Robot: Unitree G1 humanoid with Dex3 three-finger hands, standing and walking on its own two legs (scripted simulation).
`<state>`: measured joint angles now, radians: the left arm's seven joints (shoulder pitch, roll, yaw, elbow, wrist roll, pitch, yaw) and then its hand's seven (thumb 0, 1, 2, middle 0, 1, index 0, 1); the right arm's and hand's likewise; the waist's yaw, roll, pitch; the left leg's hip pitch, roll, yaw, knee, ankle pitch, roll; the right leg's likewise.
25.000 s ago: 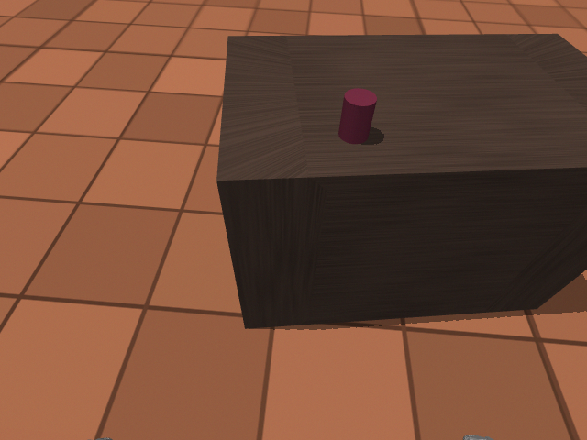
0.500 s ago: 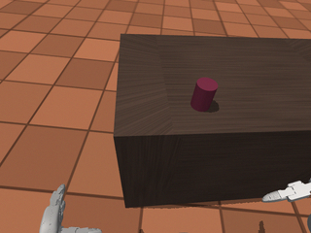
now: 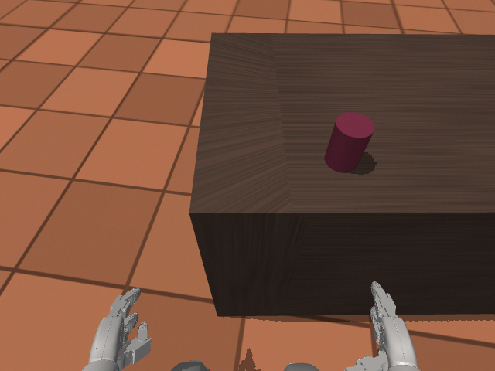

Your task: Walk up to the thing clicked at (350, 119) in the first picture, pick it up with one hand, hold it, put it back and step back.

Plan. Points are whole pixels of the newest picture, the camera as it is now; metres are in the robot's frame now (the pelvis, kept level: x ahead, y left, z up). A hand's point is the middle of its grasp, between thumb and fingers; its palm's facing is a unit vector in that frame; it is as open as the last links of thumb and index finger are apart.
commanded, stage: home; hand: right
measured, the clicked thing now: (347, 143) +0.49 -0.20 +0.06
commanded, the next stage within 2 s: none
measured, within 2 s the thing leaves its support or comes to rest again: neither
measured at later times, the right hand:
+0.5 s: hand (361, 352) +0.15 -0.19 -0.10, palm faces -0.01 +0.95 -0.33, open 17.4 cm
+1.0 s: hand out of the picture +0.03 -0.26 -0.13, palm faces -0.04 +0.93 -0.37, open 17.4 cm
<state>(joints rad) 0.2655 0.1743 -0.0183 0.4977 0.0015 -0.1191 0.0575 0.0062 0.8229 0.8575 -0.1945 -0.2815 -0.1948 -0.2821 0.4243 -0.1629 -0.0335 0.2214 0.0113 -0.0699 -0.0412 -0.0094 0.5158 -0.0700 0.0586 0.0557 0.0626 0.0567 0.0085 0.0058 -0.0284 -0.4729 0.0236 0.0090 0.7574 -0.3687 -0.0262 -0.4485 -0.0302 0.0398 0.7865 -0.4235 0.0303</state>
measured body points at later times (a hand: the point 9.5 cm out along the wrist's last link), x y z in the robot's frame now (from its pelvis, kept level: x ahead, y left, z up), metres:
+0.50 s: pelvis +0.00 +0.00 -0.01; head +0.02 +0.00 +0.44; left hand +0.15 +0.25 -0.11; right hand +0.15 -0.24 -0.08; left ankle +0.01 +0.14 -0.71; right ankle -0.01 -0.14 -0.71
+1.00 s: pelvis -0.03 +0.00 +0.02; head -0.03 +0.00 +0.47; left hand +0.05 +0.29 -0.11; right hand +0.03 -0.31 -0.10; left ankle +0.01 +0.14 -0.71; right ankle -0.01 -0.14 -0.71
